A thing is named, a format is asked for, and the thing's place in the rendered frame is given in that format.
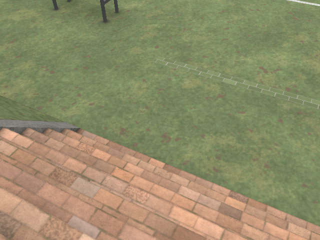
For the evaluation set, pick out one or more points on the stairs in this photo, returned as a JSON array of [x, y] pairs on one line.
[[80, 186]]

